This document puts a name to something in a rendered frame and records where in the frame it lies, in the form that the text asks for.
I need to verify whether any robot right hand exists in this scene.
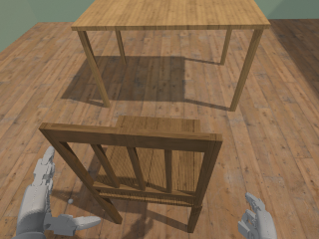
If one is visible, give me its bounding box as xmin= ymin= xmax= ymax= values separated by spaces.
xmin=238 ymin=192 xmax=278 ymax=239

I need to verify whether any robot left hand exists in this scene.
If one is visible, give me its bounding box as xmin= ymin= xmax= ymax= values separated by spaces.
xmin=15 ymin=145 xmax=102 ymax=236

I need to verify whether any table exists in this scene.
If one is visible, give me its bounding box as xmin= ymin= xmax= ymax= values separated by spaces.
xmin=71 ymin=0 xmax=271 ymax=112

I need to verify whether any chair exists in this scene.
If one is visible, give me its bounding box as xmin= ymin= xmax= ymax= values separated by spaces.
xmin=39 ymin=115 xmax=223 ymax=234

